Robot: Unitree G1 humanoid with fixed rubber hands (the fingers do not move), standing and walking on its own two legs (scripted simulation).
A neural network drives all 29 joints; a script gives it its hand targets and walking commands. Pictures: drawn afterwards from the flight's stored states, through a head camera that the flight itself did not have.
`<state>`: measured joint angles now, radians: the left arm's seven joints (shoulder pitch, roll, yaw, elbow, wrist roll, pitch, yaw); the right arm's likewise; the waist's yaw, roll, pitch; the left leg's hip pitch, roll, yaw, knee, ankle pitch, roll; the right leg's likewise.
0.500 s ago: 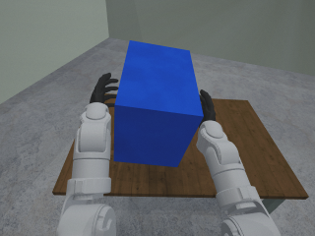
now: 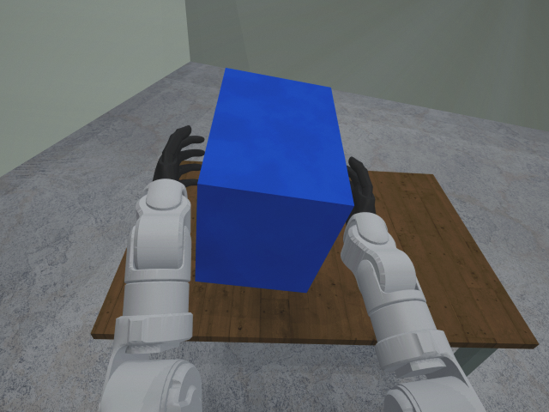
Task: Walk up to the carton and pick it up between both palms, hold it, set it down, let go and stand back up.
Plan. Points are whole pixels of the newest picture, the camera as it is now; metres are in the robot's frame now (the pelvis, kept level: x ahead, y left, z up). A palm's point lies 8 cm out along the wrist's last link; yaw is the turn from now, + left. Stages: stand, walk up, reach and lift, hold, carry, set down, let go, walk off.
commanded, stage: hold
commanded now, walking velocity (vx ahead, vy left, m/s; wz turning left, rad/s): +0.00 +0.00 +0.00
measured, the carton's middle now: (266, 180) +0.43 +0.01 +0.16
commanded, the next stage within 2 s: set down in 1.26 s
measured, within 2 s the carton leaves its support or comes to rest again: neither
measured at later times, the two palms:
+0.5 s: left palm (170, 184) +0.36 +0.14 +0.20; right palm (358, 215) +0.35 -0.12 +0.16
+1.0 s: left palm (171, 183) +0.36 +0.14 +0.20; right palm (359, 216) +0.35 -0.12 +0.16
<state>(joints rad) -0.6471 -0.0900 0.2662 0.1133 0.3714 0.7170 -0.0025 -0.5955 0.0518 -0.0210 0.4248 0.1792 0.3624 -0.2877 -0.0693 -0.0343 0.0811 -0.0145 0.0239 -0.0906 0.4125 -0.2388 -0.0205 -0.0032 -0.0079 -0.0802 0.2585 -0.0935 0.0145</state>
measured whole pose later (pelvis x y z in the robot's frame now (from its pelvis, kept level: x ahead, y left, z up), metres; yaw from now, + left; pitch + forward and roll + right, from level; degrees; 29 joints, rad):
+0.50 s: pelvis +0.00 +0.00 +0.00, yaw +0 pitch -10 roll -2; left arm -0.63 -0.10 0.26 0.07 0.38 0.74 -0.01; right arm -0.57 0.05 0.00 0.39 0.19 0.36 -0.29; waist -0.07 -0.03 0.09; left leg 0.00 0.03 -0.08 0.41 -0.24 -0.02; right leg 0.01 -0.01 -0.07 0.25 -0.10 0.02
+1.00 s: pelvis +0.00 +0.00 +0.00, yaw +0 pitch -10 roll -2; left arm -0.66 -0.10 0.28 0.12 0.39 0.72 -0.02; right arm -0.59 0.06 -0.02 0.43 0.17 0.35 -0.29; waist -0.07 -0.04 0.09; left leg 0.00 0.02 -0.08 0.40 -0.23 -0.02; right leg 0.01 -0.01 -0.07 0.25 -0.09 0.01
